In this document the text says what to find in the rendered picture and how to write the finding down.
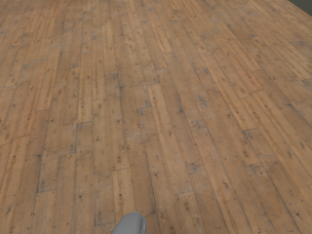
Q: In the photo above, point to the robot left thigh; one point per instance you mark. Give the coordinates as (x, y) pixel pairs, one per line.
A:
(131, 223)

